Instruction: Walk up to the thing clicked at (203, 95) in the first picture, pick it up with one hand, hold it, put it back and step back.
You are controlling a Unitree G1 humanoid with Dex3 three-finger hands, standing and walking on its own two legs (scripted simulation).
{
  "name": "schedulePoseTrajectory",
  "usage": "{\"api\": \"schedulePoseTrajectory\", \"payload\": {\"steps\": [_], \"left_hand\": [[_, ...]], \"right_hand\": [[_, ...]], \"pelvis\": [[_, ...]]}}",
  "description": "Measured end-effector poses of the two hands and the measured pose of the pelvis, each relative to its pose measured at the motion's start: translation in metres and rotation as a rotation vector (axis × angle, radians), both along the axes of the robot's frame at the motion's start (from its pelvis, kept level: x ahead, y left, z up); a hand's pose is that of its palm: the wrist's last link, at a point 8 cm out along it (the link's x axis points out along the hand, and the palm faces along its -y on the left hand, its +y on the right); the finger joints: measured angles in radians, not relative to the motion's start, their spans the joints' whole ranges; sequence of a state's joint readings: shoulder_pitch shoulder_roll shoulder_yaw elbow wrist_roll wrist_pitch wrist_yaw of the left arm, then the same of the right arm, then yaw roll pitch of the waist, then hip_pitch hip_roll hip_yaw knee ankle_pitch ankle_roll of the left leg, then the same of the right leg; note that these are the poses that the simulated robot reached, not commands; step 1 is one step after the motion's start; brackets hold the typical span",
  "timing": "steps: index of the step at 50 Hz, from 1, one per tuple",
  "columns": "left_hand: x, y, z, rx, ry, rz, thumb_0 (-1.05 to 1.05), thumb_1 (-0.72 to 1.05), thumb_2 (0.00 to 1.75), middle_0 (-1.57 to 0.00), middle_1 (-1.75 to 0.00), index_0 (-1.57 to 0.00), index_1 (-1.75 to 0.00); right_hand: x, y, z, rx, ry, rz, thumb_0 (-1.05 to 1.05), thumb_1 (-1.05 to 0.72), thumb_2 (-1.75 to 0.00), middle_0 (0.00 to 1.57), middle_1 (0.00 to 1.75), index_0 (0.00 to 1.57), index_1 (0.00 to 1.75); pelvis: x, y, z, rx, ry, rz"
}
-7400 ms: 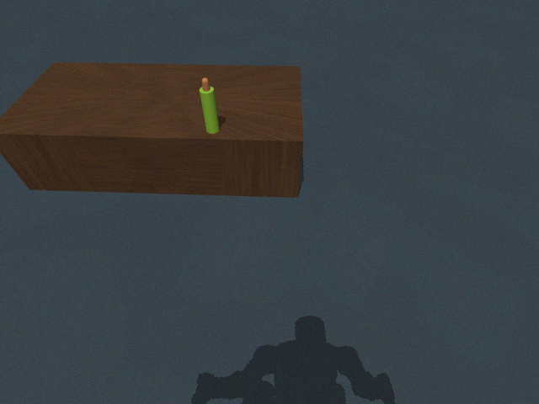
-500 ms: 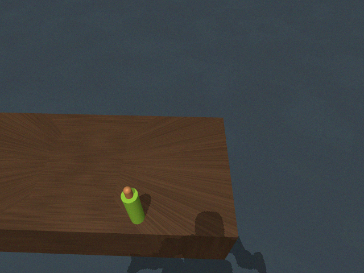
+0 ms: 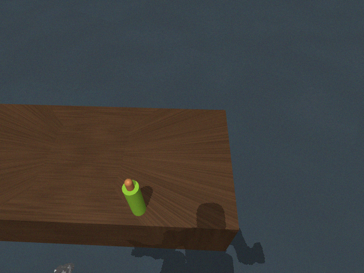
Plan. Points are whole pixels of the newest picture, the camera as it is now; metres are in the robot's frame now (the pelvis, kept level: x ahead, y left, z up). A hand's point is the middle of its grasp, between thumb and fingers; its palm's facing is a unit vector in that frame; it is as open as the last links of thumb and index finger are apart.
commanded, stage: go down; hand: left
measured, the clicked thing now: (134, 196) +0.41 +0.19 -0.30
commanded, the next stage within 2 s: none
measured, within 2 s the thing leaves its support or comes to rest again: neither
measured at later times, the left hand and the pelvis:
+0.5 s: hand (76, 272) +0.16 +0.26 -0.14, palm faces +0.04 -0.94 -0.33, open 16.6 cm; pelvis +0.01 +0.01 -0.02, yaw +0 degrees
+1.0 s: hand (73, 267) +0.17 +0.27 -0.14, palm faces +0.04 -0.94 -0.33, open 17.1 cm; pelvis +0.02 +0.01 -0.04, yaw +0 degrees
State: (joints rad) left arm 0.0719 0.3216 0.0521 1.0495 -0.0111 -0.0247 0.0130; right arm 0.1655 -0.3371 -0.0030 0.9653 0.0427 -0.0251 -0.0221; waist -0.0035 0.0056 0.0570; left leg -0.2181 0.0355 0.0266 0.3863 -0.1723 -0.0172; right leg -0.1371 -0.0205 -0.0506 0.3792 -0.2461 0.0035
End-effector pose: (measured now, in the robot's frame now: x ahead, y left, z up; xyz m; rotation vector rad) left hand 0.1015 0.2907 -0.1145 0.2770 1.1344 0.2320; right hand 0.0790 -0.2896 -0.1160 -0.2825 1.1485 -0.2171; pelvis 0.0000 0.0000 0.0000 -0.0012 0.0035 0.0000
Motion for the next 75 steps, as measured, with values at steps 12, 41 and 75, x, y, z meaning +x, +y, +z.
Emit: {"api": "schedulePoseTrajectory", "payload": {"steps": [12,41,75], "left_hand": [[0.053,0.014,0.011,0.041,-0.053,-0.035,0.01,0.22,0.30,-0.05,-0.09,-0.07,-0.08],[0.055,0.026,0.013,0.002,-0.034,-0.014,0.00,-0.49,0.10,-0.07,-0.10,-0.08,-0.10],[0.022,0.034,0.017,0.023,-0.099,0.008,0.00,-0.57,0.10,-0.07,-0.09,-0.07,-0.10]], "right_hand": [[-0.001,0.036,-0.004,0.066,-0.105,-0.042,0.00,-0.97,-0.91,0.21,0.30,0.20,0.30],[0.082,0.045,0.003,-0.008,-0.357,0.049,0.01,-0.84,-0.88,0.21,0.30,0.20,0.30],[0.068,0.053,-0.012,-0.042,-0.481,0.044,0.01,-0.85,-0.89,0.21,0.30,0.21,0.30]], "pelvis": [[-0.003,0.003,-0.008,-0.001,0.075,-0.013],[0.020,0.010,-0.032,-0.016,0.145,0.004],[-0.004,0.009,-0.062,-0.042,0.190,0.019]]}}
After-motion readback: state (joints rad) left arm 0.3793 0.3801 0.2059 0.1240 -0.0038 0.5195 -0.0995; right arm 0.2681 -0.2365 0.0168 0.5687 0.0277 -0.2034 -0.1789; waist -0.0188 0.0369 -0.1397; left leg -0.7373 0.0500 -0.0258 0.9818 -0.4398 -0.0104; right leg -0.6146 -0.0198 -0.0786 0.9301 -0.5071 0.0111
